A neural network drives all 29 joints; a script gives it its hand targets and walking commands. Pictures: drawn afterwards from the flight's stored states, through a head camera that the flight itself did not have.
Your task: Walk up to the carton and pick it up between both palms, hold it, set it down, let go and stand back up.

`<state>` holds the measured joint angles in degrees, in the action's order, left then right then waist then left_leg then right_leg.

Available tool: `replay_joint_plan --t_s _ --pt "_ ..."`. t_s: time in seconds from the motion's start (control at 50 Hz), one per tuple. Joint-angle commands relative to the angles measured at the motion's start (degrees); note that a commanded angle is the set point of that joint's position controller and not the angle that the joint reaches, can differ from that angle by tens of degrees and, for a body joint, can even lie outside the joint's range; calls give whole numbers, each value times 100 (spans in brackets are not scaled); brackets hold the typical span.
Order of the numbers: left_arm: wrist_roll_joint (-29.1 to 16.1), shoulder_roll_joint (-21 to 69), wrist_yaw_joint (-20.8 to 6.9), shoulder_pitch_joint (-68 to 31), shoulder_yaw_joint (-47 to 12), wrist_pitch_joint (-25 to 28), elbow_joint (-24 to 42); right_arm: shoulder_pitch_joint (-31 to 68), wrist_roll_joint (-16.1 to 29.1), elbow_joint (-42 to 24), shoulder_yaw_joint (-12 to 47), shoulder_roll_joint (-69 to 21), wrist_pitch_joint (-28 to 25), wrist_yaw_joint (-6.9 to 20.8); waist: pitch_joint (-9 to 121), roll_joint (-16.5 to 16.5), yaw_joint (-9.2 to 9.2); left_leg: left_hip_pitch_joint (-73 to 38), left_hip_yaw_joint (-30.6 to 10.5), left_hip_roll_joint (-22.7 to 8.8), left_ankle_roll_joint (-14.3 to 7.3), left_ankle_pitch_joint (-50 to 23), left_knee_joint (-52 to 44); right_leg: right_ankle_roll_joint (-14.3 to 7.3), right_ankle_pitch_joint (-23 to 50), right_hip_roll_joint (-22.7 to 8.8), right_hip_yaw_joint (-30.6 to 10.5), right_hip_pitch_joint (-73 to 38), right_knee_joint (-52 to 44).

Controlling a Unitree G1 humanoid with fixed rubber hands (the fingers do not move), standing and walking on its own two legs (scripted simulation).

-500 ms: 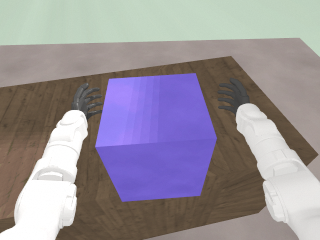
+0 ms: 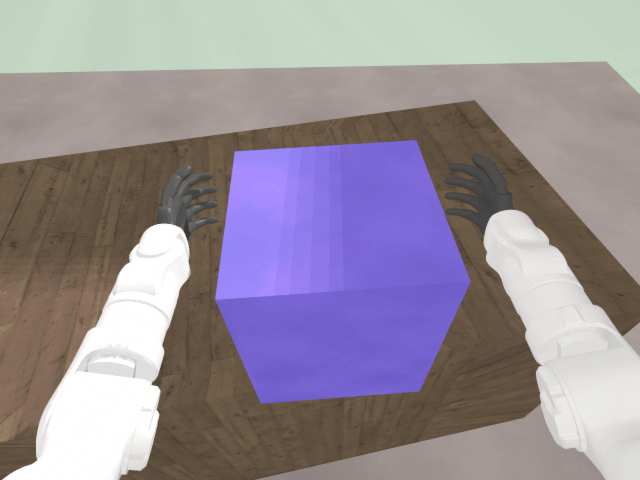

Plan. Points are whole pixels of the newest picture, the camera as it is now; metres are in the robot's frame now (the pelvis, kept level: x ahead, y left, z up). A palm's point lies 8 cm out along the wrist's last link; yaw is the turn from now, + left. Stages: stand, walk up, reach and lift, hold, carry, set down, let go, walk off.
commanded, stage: set down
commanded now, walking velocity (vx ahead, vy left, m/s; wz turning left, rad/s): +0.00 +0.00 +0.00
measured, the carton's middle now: (333, 279) +0.39 +0.00 +0.01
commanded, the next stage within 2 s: let go in 1.06 s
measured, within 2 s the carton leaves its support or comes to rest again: neither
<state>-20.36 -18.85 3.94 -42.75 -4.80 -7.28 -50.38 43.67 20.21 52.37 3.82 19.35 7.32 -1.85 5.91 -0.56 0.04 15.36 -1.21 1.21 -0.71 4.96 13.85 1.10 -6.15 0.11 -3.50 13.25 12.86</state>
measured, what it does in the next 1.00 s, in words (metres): stands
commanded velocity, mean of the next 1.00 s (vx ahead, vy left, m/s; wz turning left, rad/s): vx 0.00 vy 0.00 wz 0.00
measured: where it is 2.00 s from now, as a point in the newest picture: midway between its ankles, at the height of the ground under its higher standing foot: outside the picture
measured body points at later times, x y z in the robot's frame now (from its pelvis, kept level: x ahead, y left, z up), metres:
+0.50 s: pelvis +0.00 -0.03 +0.00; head -0.02 -0.03 +0.45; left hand +0.41 +0.19 +0.16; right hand +0.41 -0.21 +0.16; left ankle +0.01 +0.11 -0.75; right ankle +0.00 -0.13 -0.75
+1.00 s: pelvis -0.02 -0.01 +0.00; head +0.00 -0.01 +0.45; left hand +0.42 +0.22 +0.17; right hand +0.42 -0.17 +0.17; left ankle +0.01 +0.11 -0.75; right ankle +0.00 -0.13 -0.75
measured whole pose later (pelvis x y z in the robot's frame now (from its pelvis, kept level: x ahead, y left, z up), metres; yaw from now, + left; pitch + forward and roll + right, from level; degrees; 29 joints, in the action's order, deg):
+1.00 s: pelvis -0.02 -0.01 +0.00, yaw +0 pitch +2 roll +0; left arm -21.4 -24.8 2.4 -49.6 -3.0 -22.6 -43.8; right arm 50.6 19.0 38.4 2.6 16.1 27.8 -9.7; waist 1.6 0.1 -0.2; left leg 11.7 -1.8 0.9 -0.4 4.1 13.6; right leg 0.6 -6.2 0.5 -3.0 10.2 14.2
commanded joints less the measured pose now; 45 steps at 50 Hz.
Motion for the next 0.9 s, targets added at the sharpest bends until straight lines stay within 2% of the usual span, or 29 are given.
replay_joint_plan --t_s 0.0,0.04,0.06,0.1,0.14,0.16,0.22,0.24,0.26,0.28,0.36,0.4,0.42,0.44,0.48,0.52,0.56,0.6,0.62,0.68,0.7,0.72,0.74,0.78,0.8,0.82,0.84,0.86,0.88 --pt "-36 -723 71 -2207 253 400 1409 2159 12 -1410 -262 1046 -404 35 2945 -50 53 -2620 -187 -115 391 -2789 464 2 1661 333 274 -244 17" --pt "-30 -738 129 -2188 275 444 1654 2214 114 -1644 -208 1000 -452 34 3218 -248 -78 -2789 -175 -93 439 -3207 566 -32 1904 352 206 -405 61" --pt "-49 -728 135 -2064 276 450 1659 2232 224 -1862 -163 1001 -470 40 3279 -287 -81 -2840 -198 -74 411 -3304 629 -38 2010 322 165 -422 74" --pt "-122 -771 176 -2058 267 446 1952 2274 212 -2102 -119 1056 -476 17 3437 -12 -83 -2860 -193 -79 413 -3677 679 23 2428 358 193 -710 203" --pt "-87 -852 209 -2021 329 390 1930 2243 284 -2144 -9 999 -436 -32 3307 -54 -152 -2670 -152 -60 373 -3522 654 36 2512 345 151 -750 247" --pt "-126 -889 230 -2043 316 340 2011 2198 347 -2087 51 953 -376 -42 3131 35 -188 -2591 -151 -56 375 -3433 621 42 2473 330 148 -777 269" --pt "-248 -905 188 -1929 263 59 1776 2191 315 -2122 102 927 -73 -147 2641 198 -117 -2223 -49 40 245 -2821 491 133 2551 323 118 -1029 333" --pt "-228 -950 164 -1898 291 -80 1725 2100 293 -2123 80 873 68 -193 2473 187 -101 -2172 -55 54 209 -2479 413 148 2252 311 133 -1021 311" --pt "-198 -1046 160 -1926 354 -196 1674 2105 251 -2057 50 820 214 -238 2220 325 -80 -2119 -45 57 172 -2206 346 190 2089 303 142 -1022 292" --pt "-133 -1087 162 -2005 371 -303 1694 2089 208 -1956 7 792 348 -297 2074 139 -39 -2017 4 72 153 -2086 300 198 2118 260 114 -1092 270" --pt "-97 -1055 51 -2150 414 -705 1199 2140 131 -1696 44 475 848 -446 1162 178 34 -1495 28 100 66 -1234 119 179 1572 194 120 -979 157" --pt "-54 -1085 -18 -2210 458 -781 1071 2185 48 -1727 -10 383 988 -518 1073 44 71 -1444 40 107 17 -889 8 209 1381 145 94 -1006 76" --pt "20 -1163 -31 -2332 566 -776 1267 2199 19 -1776 -38 303 1015 -548 1208 55 -6 -1408 64 100 3 -779 -5 218 1261 140 102 -1118 75" --pt "-39 -1142 -74 -2344 521 -757 1291 2191 -2 -1906 -23 283 1038 -574 1246 116 60 -1380 39 79 -51 -765 -6 208 1294 92 51 -1226 106" --pt "10 -1228 -131 -2424 626 -675 1456 2306 -46 -2155 -72 196 1035 -617 1510 186 58 -1330 7 60 -81 -680 -72 232 1245 58 89 -1318 149" --pt "-24 -1189 -188 -2541 618 -607 1610 2440 -30 -2505 -163 237 1005 -670 1743 25 42 -1319 5 53 -99 -620 -64 178 1131 77 91 -1316 130" --pt "-81 -1306 -203 -2582 632 -528 1768 2560 -20 -2905 -89 247 953 -723 2127 179 -13 -1313 -6 42 -118 -717 -21 208 1238 81 70 -1506 252" --pt "-89 -1373 -198 -2674 661 -464 1994 2684 -26 -3185 -127 295 923 -771 2454 139 11 -1292 -4 16 -113 -752 55 193 1239 83 83 -1553 344" --pt "-67 -1418 -185 -2742 682 -453 2037 2697 -39 -3309 -173 354 907 -803 2424 -26 -51 -1267 32 29 -116 -637 63 171 982 60 71 -1434 344" --pt "-172 -1575 -127 -2861 674 -537 1900 2832 -3 -3261 -98 399 1024 -906 2162 115 -76 -1120 72 21 -128 -403 113 168 633 85 101 -1194 343" --pt "-213 -1567 -111 -2825 583 -613 1856 2829 -31 -3240 -150 538 1100 -935 2245 75 14 -1133 38 6 -132 -323 122 148 530 63 118 -1248 366" --pt "-277 -1560 -104 -2945 567 -696 1817 2888 2 -3058 -87 447 1190 -947 2076 117 -27 -1080 60 -7 -129 -143 120 124 290 90 117 -1099 346" --pt "-289 -1590 -79 -2944 531 -795 1779 2858 -8 -2921 -134 496 1291 -957 2102 28 21 -1129 20 -44 -122 -108 85 110 184 96 147 -1004 333" --pt "-238 -1542 -82 -2975 482 -997 1530 2963 38 -2715 -91 286 1517 -945 1702 -79 -53 -1071 22 -57 -126 99 71 46 -166 48 101 -714 247" --pt "-208 -1533 -78 -2977 451 -1096 1540 2875 77 -2546 -123 313 1614 -951 1661 -212 -19 -1066 42 -60 -91 163 30 17 -170 57 95 -738 181" --pt "-177 -1507 -74 -3021 438 -1176 1514 2929 49 -2334 -204 311 1720 -911 1644 -178 -6 -1116 -2 -90 -82 225 -10 -22 -274 113 156 -615 155" --pt "-159 -1463 -94 -3050 391 -1250 1438 2955 3 -2253 -211 294 1776 -890 1472 -305 50 -1134 15 -67 -74 197 -41 -30 -242 79 101 -520 117" --pt "-114 -1417 -96 -2975 397 -1292 1509 2873 -89 -2196 -293 318 1824 -875 1523 -204 69 -1223 -45 -119 -52 62 -83 -16 -126 102 145 -627 60" --pt "-164 -1341 -121 -2992 356 -1338 1478 2857 -67 -2066 -304 293 1868 -836 1486 -354 34 -1216 -45 -102 -31 -115 -88 -2 -6 124 141 -656 50"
